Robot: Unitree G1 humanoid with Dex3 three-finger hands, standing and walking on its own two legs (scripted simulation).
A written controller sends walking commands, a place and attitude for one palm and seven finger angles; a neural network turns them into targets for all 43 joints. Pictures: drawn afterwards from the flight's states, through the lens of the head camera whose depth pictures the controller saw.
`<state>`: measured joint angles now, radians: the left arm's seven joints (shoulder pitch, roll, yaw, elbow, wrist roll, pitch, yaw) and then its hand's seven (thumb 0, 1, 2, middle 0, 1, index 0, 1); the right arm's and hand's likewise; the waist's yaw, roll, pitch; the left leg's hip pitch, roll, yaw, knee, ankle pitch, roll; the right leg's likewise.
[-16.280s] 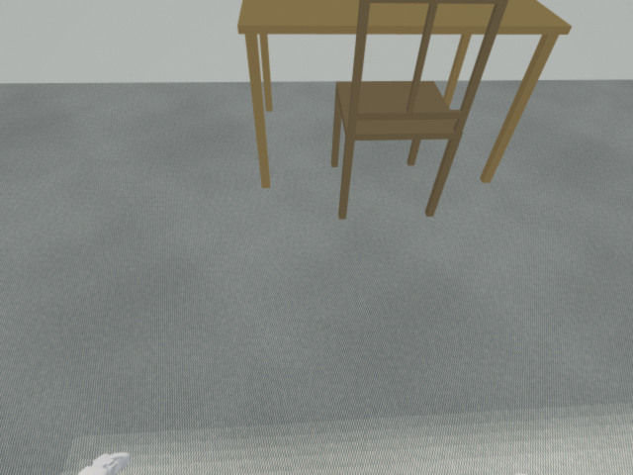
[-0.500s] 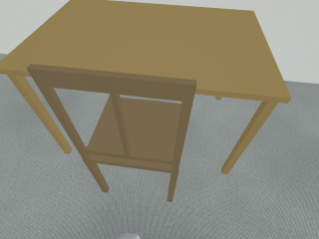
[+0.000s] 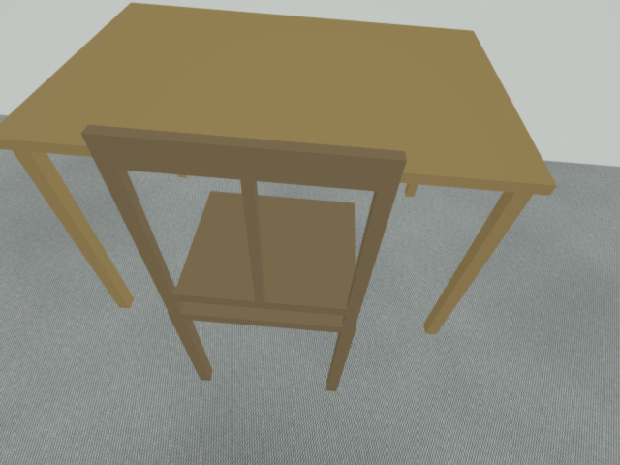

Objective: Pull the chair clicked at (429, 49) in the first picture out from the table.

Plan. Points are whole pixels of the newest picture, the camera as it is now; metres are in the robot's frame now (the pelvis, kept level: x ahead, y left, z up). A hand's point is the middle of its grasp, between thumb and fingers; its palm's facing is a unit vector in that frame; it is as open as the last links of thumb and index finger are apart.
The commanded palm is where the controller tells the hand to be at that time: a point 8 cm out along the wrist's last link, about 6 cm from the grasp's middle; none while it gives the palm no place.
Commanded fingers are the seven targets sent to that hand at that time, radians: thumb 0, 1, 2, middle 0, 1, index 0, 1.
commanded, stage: come to a stop and stand still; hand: left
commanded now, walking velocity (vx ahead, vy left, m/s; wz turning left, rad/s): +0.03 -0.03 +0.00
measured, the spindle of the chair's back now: (255, 249) +0.48 +0.12 -0.07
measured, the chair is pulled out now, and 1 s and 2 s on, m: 0.00 0.00 0.00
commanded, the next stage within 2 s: look again from close up in 0.60 s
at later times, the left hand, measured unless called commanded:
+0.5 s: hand out of the picture +0.00 +0.11 -0.18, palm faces +0.03 -0.99 -0.15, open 7.3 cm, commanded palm none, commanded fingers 0.00 0.90 0.90 -0.20 -0.30 -0.20 -0.30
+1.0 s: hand out of the picture +0.02 +0.15 -0.18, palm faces +0.02 -0.98 -0.20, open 7.4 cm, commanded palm none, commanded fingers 0.00 0.90 0.90 -0.20 -0.30 -0.20 -0.30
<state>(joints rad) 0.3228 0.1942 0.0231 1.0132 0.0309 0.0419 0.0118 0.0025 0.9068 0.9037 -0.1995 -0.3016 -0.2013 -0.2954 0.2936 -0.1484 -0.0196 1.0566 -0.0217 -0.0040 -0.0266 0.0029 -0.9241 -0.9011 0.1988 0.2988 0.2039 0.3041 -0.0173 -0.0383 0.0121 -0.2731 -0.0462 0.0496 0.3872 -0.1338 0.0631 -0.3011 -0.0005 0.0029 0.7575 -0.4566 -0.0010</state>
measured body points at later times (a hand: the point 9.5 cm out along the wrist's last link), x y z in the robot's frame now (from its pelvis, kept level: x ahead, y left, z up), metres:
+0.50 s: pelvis +0.03 -0.04 +0.00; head +0.04 -0.04 +0.45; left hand +0.00 +0.16 -0.16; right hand +0.01 -0.25 -0.16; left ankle +0.05 +0.08 -0.74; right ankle -0.03 -0.12 -0.74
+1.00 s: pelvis +0.01 -0.02 -0.01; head +0.01 -0.01 +0.44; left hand +0.02 +0.21 -0.16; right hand +0.06 -0.25 -0.16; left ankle +0.05 +0.08 -0.74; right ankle -0.03 -0.12 -0.74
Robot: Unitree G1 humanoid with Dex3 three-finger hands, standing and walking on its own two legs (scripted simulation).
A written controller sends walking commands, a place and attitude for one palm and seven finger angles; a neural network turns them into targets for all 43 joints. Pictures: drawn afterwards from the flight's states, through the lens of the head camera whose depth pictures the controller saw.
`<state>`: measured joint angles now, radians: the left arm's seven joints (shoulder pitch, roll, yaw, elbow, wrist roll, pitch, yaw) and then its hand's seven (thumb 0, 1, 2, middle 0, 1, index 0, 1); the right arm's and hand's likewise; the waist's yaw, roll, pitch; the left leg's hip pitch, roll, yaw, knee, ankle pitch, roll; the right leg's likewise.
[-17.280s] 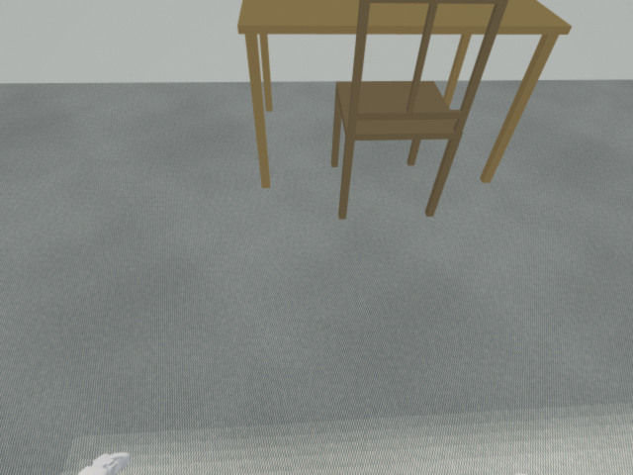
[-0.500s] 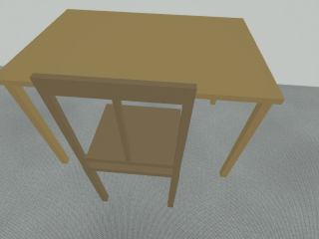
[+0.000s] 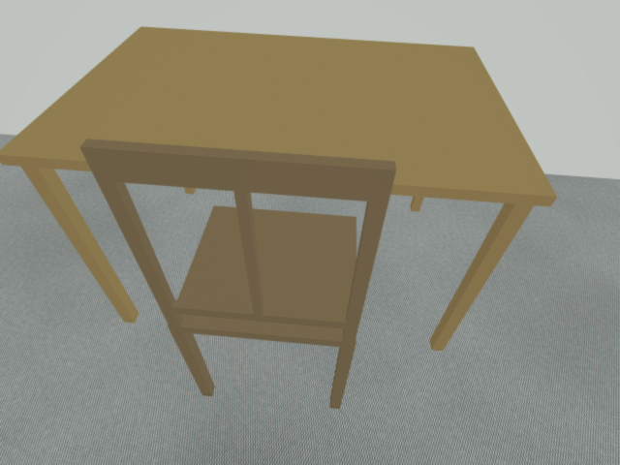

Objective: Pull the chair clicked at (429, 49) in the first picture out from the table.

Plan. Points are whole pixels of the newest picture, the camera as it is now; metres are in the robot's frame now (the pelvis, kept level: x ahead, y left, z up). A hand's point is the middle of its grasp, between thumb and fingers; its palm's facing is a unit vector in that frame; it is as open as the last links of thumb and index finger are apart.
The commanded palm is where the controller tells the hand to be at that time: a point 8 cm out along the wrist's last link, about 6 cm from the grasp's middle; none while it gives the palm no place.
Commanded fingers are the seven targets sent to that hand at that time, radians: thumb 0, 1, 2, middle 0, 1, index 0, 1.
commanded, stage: look again from close up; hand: left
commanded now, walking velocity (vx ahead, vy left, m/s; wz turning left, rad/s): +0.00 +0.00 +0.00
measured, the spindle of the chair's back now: (252, 260) +0.47 +0.13 -0.06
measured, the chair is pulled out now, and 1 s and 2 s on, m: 0.00 0.00 0.00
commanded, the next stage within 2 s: shuffle to correct the standing spot in 0.74 s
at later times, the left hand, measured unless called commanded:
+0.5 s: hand out of the picture -0.02 +0.21 -0.17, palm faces +0.01 -0.98 -0.19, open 7.4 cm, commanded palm none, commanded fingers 0.00 0.90 0.90 -0.20 -0.30 -0.20 -0.30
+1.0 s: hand out of the picture -0.03 +0.19 -0.18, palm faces +0.00 -0.99 -0.16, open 7.4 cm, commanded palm none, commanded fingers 0.00 0.90 0.90 -0.20 -0.30 -0.20 -0.30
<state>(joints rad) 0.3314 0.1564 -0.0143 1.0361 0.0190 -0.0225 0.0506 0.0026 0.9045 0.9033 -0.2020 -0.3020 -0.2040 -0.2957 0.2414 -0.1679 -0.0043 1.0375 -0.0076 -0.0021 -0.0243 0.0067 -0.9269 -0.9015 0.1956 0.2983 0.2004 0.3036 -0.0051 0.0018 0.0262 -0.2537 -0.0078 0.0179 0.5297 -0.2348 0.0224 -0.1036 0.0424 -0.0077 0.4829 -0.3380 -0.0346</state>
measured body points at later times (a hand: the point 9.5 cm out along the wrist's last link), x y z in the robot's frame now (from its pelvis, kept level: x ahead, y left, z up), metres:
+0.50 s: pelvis -0.01 +0.03 +0.00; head +0.00 +0.04 +0.45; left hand -0.02 +0.26 -0.16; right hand +0.02 -0.20 -0.15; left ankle +0.03 +0.10 -0.74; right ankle -0.05 -0.10 -0.73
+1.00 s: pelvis +0.00 +0.03 +0.01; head +0.01 +0.04 +0.46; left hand -0.03 +0.24 -0.16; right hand +0.02 -0.20 -0.15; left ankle +0.03 +0.10 -0.74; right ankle -0.05 -0.10 -0.73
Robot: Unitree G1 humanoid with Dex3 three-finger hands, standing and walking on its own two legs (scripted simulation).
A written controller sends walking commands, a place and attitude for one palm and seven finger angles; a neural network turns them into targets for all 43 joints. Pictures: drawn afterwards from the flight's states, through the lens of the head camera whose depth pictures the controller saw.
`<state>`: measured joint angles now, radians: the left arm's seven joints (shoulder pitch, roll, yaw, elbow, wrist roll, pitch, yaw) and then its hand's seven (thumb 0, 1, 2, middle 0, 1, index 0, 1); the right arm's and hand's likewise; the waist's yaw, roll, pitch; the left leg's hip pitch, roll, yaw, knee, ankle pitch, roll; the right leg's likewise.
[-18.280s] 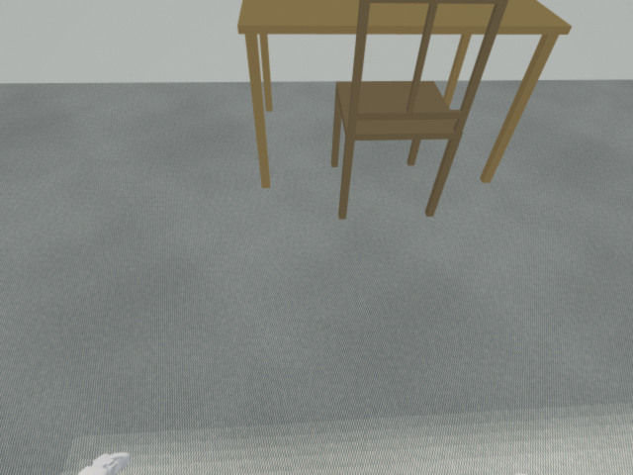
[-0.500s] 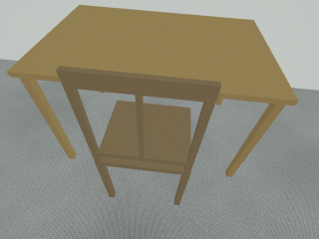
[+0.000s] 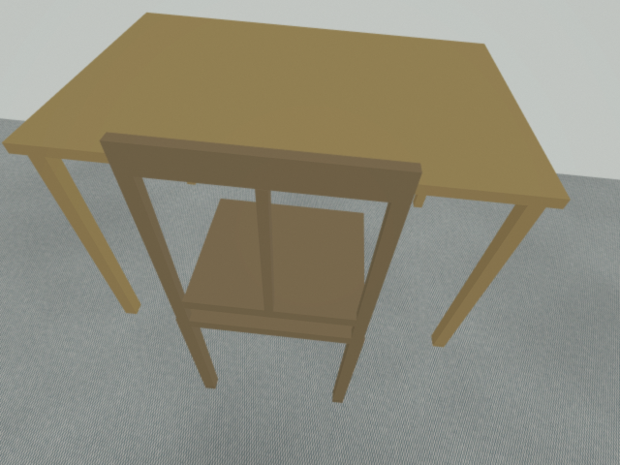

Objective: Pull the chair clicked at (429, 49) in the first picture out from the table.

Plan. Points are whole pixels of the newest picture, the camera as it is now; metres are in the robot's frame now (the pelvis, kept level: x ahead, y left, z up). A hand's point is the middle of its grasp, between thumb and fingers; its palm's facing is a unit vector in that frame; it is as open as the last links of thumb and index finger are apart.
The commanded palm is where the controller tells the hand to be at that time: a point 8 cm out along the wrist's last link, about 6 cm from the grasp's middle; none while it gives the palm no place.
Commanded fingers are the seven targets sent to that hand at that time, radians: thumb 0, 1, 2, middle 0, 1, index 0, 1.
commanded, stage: shuffle to correct the standing spot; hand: left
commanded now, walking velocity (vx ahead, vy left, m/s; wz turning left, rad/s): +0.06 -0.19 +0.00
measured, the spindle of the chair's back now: (266, 257) +0.47 +0.11 -0.07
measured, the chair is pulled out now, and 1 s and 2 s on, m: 0.00 0.00 0.00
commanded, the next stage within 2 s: come to a stop and stand still in 0.10 s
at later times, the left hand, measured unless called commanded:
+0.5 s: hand out of the picture +0.00 +0.07 -0.18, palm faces +0.03 -0.99 -0.16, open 7.4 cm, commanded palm none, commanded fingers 0.00 0.90 0.90 -0.20 -0.30 -0.20 -0.30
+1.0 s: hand out of the picture +0.05 +0.18 -0.18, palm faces +0.01 -0.97 -0.24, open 7.4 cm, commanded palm none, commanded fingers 0.00 0.90 0.90 -0.20 -0.30 -0.20 -0.30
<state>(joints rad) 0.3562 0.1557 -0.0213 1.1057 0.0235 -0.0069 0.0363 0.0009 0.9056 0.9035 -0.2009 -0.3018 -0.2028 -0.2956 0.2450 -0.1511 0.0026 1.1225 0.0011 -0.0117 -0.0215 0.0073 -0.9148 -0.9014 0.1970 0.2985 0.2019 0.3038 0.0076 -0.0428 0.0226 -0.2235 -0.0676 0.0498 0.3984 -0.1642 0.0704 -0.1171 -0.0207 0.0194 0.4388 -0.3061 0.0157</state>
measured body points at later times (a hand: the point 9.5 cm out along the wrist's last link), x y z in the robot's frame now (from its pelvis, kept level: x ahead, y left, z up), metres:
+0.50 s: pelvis +0.03 -0.07 +0.00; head +0.05 -0.07 +0.45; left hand +0.00 +0.13 -0.16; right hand +0.05 -0.30 -0.17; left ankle +0.04 +0.04 -0.72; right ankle -0.04 -0.13 -0.74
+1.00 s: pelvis +0.00 -0.01 -0.01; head +0.00 -0.01 +0.44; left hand +0.05 +0.23 -0.16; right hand +0.05 -0.25 -0.16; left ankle +0.07 +0.03 -0.74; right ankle -0.02 -0.14 -0.74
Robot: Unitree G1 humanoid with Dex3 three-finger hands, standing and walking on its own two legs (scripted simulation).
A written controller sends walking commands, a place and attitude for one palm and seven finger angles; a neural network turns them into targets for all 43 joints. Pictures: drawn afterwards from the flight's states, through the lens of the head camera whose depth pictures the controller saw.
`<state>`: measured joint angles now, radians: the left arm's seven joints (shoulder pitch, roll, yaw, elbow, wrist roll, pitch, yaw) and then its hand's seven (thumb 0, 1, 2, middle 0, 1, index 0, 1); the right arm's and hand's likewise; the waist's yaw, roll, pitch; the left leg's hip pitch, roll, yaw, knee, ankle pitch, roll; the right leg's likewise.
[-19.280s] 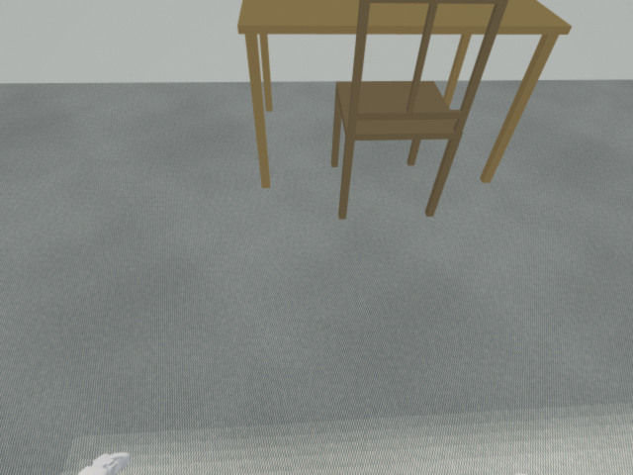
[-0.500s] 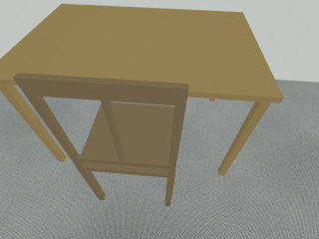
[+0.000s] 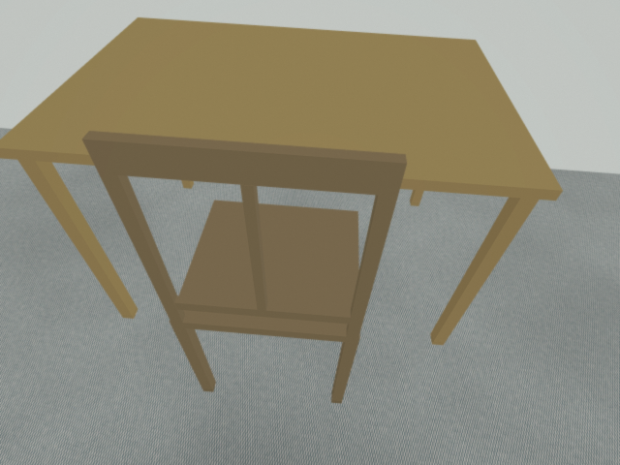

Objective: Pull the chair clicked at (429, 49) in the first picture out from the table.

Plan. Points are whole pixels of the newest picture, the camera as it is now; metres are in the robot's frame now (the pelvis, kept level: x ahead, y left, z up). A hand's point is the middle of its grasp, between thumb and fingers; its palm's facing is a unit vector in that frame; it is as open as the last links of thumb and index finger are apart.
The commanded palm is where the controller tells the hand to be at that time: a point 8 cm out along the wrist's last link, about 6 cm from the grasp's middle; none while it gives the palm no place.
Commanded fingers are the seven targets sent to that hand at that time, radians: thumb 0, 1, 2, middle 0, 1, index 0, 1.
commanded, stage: come to a stop and stand still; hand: left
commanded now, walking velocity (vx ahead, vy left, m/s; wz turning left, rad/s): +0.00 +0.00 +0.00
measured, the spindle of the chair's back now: (256, 255) +0.47 +0.12 -0.05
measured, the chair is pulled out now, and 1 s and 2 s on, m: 0.00 0.00 0.00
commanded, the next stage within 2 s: look again from close up in 0.34 s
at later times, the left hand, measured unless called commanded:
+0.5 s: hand out of the picture -0.04 +0.19 -0.18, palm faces +0.01 -0.99 -0.14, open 7.4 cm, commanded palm none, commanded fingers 0.00 0.90 0.90 -0.20 -0.30 -0.20 -0.30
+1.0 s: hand out of the picture -0.04 +0.20 -0.17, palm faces +0.00 -0.98 -0.18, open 7.4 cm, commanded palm none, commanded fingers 0.00 0.90 0.90 -0.20 -0.30 -0.20 -0.30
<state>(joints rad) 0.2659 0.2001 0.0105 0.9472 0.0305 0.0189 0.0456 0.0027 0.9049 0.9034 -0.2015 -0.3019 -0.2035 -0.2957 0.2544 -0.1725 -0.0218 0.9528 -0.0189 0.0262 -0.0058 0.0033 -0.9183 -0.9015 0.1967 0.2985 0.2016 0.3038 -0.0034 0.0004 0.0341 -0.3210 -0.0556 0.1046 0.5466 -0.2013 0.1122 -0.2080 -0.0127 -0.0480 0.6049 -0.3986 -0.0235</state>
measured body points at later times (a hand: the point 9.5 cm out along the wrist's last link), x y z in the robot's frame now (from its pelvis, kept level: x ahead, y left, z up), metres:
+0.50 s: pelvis +0.00 +0.03 +0.01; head +0.01 +0.05 +0.45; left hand -0.04 +0.24 -0.16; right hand +0.01 -0.20 -0.14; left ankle +0.07 +0.05 -0.73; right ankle -0.05 -0.10 -0.72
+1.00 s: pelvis +0.01 +0.04 +0.01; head +0.02 +0.05 +0.46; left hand -0.04 +0.25 -0.15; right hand +0.02 -0.19 -0.14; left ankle +0.07 +0.05 -0.73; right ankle -0.03 -0.09 -0.73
